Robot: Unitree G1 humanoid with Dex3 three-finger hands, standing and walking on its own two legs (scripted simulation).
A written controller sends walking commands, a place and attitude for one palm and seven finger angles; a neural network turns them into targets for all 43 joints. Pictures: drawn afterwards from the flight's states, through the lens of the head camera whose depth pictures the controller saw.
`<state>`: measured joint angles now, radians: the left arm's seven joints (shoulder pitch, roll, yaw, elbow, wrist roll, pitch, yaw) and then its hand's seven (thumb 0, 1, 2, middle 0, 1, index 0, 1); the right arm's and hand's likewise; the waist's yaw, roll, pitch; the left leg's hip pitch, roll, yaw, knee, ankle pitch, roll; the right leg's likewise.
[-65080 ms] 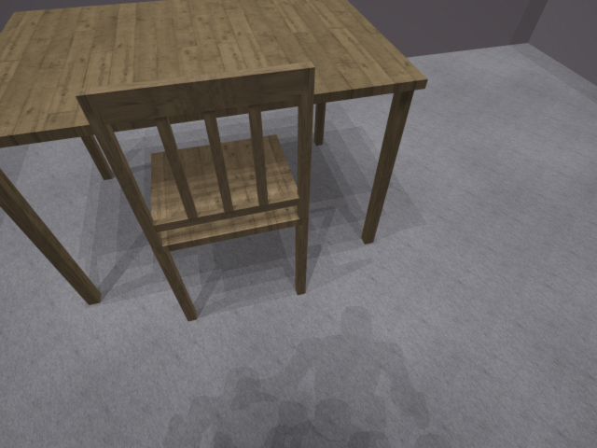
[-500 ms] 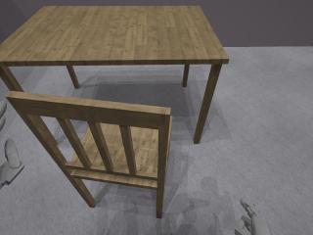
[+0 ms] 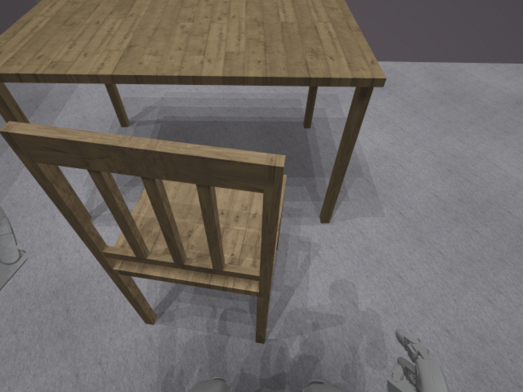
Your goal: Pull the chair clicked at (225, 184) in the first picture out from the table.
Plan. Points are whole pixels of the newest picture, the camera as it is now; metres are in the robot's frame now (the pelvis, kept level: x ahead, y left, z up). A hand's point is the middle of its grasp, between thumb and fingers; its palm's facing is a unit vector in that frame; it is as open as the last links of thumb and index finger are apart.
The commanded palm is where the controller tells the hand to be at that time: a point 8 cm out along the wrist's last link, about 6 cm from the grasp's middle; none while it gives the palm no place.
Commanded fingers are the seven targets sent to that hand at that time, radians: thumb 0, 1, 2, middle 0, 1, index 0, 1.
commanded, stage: step back with the hand held close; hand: left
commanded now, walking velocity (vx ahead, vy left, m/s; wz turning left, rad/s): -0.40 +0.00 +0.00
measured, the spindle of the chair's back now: (167, 224) +0.43 +0.22 -0.06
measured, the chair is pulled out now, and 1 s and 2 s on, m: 0.33 0.33 0.33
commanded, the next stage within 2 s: stop stepping back and stand still in 0.58 s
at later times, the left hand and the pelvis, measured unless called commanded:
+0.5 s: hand (30, 295) +0.17 +0.22 +0.20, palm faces +0.34 -0.81 -0.48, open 7.4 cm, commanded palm +0.10 +0.28 +0.20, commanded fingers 0.00 0.90 0.90 -0.20 -0.30 -0.20 -0.30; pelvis -0.05 -0.02 +0.02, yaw -2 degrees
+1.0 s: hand out of the picture +0.01 +0.24 +0.18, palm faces +0.50 -0.79 -0.37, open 7.4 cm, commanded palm -0.05 +0.27 +0.20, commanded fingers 0.00 0.90 0.90 -0.20 -0.30 -0.20 -0.30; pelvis -0.18 -0.03 +0.02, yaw +1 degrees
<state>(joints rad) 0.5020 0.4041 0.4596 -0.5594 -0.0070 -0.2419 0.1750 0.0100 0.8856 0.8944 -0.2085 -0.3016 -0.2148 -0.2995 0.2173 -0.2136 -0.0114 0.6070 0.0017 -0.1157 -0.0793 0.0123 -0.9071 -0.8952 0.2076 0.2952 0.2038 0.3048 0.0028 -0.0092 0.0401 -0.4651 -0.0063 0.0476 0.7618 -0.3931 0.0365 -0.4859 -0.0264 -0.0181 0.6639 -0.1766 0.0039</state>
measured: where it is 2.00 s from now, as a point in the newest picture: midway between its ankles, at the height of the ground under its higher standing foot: outside the picture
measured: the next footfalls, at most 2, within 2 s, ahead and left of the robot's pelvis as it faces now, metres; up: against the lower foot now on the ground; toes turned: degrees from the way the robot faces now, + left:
right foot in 0.28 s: -0.02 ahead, -0.13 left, +0.00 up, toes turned -1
left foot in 0.50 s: +0.02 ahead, +0.10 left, +0.00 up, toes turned +0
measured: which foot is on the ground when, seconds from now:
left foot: down 0.00-0.34, up 0.36-0.48, down 0.50-0.74, up 0.76-0.94, down 0.96-1.00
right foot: down 0.00-0.08, up 0.10-0.26, down 0.28-0.98, up 1.00-1.00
